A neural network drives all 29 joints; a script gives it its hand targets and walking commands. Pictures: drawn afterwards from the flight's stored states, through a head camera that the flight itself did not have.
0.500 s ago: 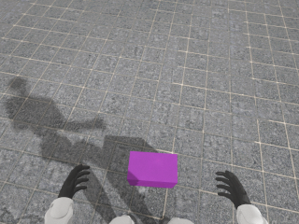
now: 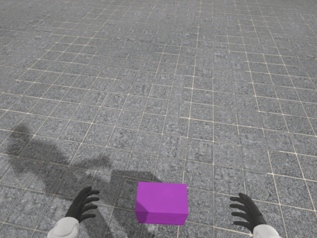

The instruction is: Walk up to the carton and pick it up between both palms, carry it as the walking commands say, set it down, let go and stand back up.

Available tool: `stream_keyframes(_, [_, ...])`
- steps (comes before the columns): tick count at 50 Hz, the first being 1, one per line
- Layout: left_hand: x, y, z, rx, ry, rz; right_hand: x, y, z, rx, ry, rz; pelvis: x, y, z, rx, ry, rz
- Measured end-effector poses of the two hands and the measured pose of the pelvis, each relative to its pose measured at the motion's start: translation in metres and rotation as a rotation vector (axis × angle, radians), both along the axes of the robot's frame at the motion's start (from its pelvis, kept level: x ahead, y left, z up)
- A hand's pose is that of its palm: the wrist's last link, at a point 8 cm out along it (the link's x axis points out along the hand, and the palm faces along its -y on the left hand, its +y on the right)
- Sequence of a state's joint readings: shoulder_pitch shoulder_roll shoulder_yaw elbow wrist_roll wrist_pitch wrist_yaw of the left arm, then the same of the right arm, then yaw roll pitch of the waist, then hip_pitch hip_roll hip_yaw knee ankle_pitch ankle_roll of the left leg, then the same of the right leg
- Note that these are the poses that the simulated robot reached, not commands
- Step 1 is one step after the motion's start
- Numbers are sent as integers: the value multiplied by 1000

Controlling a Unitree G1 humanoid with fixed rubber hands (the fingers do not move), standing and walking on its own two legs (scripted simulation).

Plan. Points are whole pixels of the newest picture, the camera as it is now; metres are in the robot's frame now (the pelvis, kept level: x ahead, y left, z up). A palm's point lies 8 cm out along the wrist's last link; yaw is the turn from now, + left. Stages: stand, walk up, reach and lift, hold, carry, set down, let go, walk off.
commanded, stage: let go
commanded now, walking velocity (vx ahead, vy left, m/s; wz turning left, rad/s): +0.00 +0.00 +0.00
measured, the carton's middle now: (161, 204) +0.39 -0.01 -0.66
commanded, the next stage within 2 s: stand in 0.02 s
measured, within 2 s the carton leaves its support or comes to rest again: neither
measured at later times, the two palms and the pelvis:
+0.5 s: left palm out of the picture +0.12 +0.23 -0.11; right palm out of the picture +0.05 -0.26 -0.13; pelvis +0.05 -0.01 -0.01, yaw -4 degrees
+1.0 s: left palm out of the picture +0.04 +0.21 -0.14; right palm out of the picture -0.01 -0.24 -0.16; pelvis +0.04 -0.02 -0.01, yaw -4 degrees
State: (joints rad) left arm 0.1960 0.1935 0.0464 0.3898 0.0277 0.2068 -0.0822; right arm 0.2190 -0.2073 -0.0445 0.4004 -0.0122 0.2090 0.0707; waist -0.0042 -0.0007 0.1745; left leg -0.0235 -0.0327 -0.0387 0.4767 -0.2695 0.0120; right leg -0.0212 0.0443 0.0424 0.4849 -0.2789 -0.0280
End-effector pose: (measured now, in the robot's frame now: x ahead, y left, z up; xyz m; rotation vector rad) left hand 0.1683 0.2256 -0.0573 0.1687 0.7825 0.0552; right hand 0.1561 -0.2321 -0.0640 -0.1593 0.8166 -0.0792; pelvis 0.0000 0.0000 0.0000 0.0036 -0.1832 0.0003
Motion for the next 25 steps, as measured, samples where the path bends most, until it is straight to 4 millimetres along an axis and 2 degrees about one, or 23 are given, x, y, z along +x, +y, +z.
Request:
stream_keyframes(5, [-10, 9, -10, 83, -20, -9, -6, -16, -7, -81, -60, -23, 12, -1, 0, -3, 90, -26])
stream_keyframes(12, [-28, 20, -29, 112, 40, 8, -37, -37, -28, -90, -14, -121, 31, -4, -2, -2, 167, -51])
stream_keyframes(25, [-48, 0, -55, 79, 177, 19, -106, -33, -67, -44, 240, -199, 46, -12, -5, 4, 212, -66])
